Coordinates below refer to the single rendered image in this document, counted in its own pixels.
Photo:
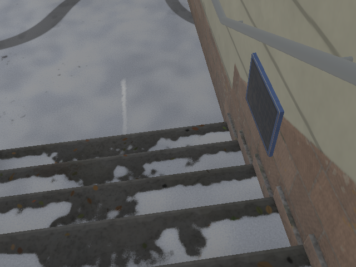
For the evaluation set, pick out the stairs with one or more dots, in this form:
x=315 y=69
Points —
x=179 y=197

